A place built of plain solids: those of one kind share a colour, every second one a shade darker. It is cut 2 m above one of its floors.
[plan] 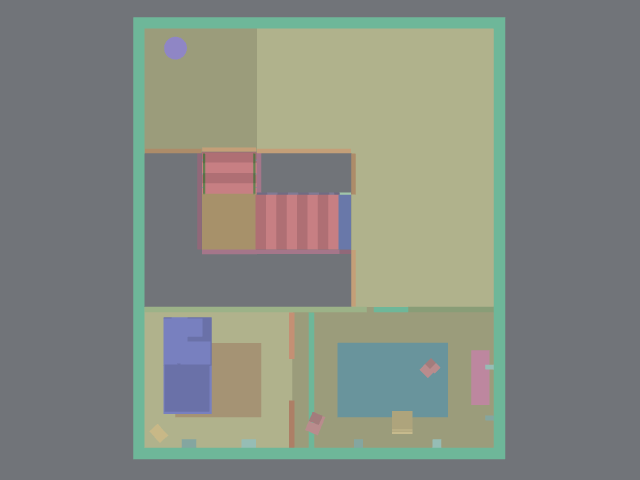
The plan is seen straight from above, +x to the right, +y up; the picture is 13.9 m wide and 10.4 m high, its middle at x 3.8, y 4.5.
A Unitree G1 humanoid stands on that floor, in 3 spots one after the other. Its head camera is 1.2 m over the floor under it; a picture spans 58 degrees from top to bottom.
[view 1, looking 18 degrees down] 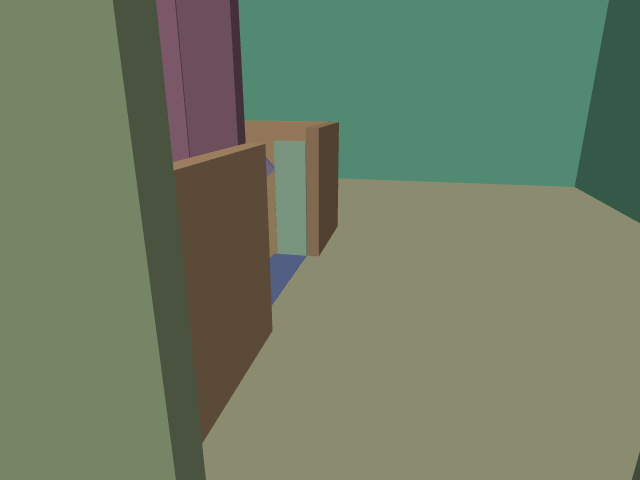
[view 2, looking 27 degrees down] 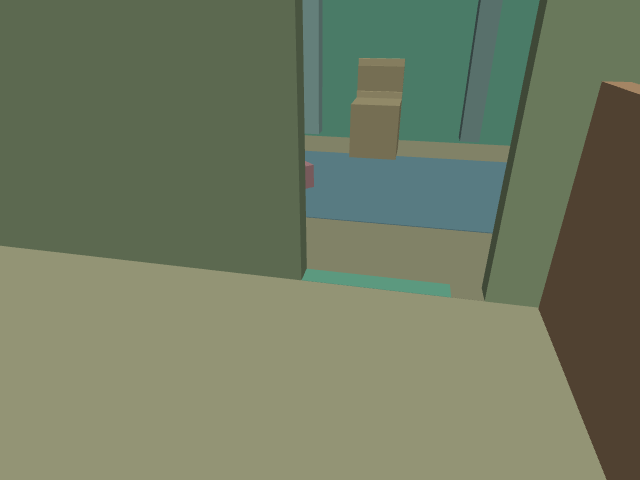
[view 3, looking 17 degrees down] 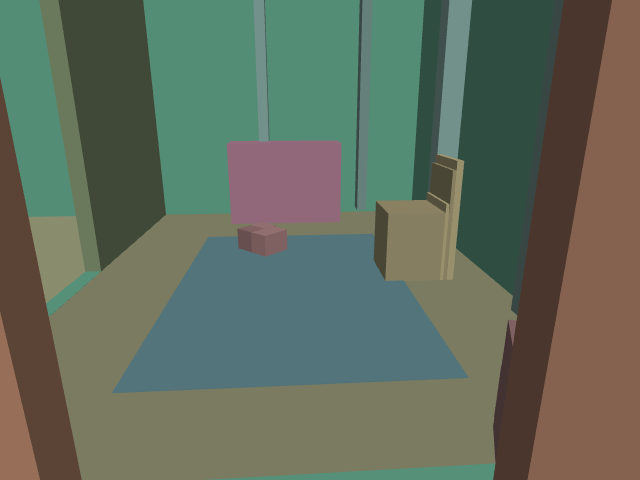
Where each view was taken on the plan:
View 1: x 5.26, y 2.29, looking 102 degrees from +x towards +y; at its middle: well_guard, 3.48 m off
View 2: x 5.22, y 4.89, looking -78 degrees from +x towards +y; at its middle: upper_floor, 2.64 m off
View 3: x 2.49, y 1.47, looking -4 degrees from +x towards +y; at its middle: laid_rug_rug_study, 4.10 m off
